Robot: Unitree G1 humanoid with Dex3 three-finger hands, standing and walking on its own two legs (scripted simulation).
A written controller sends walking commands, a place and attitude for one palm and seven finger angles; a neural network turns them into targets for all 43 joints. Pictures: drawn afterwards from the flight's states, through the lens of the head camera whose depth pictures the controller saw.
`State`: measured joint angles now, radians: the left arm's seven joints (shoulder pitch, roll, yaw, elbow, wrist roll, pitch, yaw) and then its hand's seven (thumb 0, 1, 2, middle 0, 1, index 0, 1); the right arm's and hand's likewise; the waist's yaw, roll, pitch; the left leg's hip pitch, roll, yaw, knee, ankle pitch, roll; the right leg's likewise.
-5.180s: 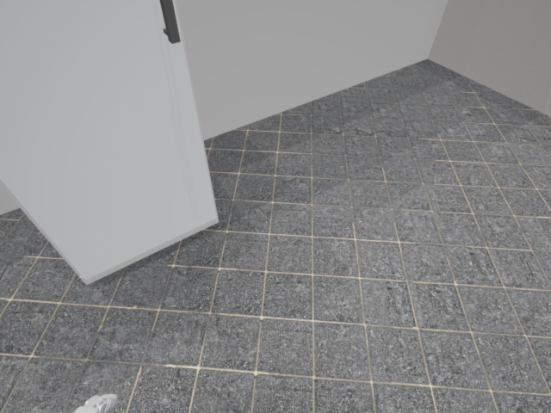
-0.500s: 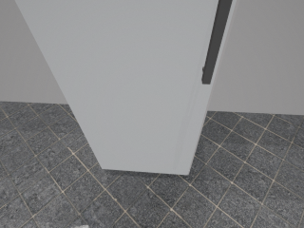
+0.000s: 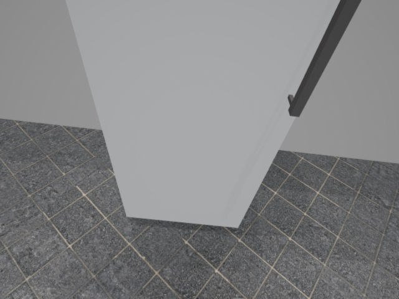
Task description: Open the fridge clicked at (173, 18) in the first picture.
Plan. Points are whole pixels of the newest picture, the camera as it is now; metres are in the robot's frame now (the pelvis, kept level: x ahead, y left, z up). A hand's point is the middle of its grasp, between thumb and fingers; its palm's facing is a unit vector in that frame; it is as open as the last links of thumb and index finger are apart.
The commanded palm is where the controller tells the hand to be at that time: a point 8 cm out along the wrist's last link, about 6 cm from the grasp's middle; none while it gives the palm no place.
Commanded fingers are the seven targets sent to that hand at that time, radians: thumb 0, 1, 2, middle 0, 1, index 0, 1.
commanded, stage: come to a stop and stand still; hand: right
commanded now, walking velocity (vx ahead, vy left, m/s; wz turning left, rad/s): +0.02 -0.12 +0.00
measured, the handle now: (316, 55) +0.54 -0.20 +0.26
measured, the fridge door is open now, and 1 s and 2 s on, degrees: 0 0 0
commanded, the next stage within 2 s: look again from close up in 0.90 s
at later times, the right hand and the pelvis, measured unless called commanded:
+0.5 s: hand out of the picture -0.03 -0.23 -0.18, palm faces +0.05 +0.98 -0.20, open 7.4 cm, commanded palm none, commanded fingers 0.00 -0.90 -0.90 0.20 0.30 0.20 0.30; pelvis -0.03 -0.05 +0.00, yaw +0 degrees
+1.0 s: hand out of the picture -0.02 -0.24 -0.17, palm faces +0.01 +0.97 -0.23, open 7.4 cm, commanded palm none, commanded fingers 0.00 -0.90 -0.90 0.20 0.30 0.20 0.30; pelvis -0.03 -0.06 +0.00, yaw +0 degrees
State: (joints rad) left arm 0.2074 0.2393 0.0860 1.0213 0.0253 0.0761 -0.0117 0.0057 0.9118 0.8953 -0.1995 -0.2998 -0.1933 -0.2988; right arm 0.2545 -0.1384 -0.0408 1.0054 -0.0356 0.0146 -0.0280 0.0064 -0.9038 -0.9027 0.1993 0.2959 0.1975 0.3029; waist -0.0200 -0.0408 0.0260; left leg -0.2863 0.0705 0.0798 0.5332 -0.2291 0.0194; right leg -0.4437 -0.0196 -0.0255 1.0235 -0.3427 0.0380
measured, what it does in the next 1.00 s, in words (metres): steps on the spot: right foot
